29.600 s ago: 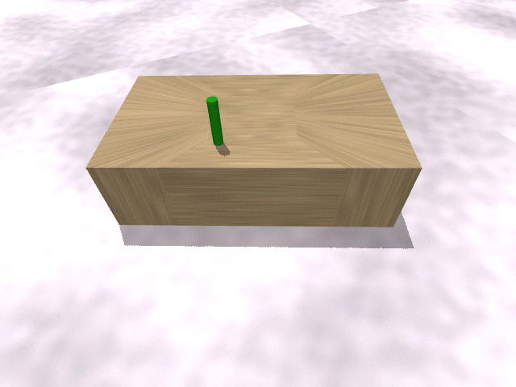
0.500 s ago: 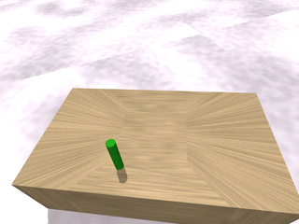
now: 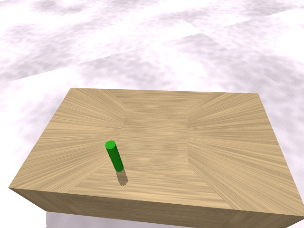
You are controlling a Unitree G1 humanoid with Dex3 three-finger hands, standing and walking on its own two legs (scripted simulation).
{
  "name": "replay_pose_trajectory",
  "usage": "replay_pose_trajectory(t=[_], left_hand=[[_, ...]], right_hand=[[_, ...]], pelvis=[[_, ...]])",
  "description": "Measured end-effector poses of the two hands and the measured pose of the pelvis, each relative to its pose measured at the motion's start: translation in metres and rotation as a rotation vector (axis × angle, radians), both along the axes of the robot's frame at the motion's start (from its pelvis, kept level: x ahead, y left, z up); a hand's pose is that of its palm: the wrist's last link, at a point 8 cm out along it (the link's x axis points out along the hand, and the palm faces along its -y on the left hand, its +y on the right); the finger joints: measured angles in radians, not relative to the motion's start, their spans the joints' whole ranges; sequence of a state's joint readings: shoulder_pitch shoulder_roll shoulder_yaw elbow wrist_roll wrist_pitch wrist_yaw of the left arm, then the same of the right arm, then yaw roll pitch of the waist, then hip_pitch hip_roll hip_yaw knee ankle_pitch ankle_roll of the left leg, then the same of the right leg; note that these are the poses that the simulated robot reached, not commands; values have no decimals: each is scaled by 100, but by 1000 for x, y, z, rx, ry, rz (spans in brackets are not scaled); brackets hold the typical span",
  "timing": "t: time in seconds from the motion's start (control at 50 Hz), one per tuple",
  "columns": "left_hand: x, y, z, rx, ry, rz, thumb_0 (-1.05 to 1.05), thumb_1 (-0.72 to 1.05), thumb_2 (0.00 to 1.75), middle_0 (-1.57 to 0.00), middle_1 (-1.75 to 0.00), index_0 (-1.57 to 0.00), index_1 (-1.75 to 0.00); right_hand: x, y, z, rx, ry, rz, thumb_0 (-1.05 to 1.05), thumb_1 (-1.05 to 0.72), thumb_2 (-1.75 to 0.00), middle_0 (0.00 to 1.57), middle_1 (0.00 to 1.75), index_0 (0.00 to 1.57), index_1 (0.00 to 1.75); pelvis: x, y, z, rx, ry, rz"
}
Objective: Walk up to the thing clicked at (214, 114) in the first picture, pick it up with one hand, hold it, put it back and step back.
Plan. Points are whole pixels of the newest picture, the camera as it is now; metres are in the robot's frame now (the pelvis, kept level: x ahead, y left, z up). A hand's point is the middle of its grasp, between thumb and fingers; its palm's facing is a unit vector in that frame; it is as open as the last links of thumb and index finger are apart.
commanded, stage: stand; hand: left
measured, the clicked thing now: (115, 157) +0.49 +0.22 -0.29
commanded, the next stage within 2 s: step back in 1.92 s
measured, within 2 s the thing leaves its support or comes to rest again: neither
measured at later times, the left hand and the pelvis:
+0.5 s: hand out of the picture +0.08 +0.25 -0.15, palm faces +0.00 -0.93 -0.36, open 7.3 cm; pelvis +0.00 -0.01 +0.00, yaw +0 degrees
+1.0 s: hand out of the picture +0.07 +0.25 -0.15, palm faces -0.01 -0.93 -0.36, open 7.3 cm; pelvis +0.00 +0.00 +0.00, yaw -1 degrees
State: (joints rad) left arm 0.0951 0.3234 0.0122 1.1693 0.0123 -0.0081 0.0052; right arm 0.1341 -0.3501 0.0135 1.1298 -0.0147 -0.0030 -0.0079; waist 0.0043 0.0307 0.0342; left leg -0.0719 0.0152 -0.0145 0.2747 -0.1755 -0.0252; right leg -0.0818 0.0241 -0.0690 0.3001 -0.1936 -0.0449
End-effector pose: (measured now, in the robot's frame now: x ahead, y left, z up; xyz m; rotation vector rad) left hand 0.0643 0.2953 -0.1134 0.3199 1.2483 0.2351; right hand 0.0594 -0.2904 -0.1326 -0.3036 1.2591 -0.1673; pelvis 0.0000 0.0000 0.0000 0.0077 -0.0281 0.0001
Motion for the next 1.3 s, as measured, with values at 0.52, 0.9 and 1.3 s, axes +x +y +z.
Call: replay_pose_trajectory(t=[0.52,0.9,1.3], left_hand=[[5,-5,2,1,-17,-8,0,91,89,-21,-30,-21,-30],[3,-6,0,-4,-14,-15,0,91,89,-21,-30,-21,-30],[-4,1,1,-3,-14,-20,0,91,89,-21,-30,-21,-30]], right_hand=[[5,-8,1,-1,-20,0,1,-90,-90,20,30,20,30],[-2,-8,3,-3,-14,-13,1,-90,-90,20,30,20,30],[-13,-3,3,-2,-15,-17,1,-90,-90,20,30,20,30]], pelvis=[[1,-6,0,0,-1,-3],[0,-6,0,-2,-5,-11],[-8,-1,0,-1,-11,-16]])
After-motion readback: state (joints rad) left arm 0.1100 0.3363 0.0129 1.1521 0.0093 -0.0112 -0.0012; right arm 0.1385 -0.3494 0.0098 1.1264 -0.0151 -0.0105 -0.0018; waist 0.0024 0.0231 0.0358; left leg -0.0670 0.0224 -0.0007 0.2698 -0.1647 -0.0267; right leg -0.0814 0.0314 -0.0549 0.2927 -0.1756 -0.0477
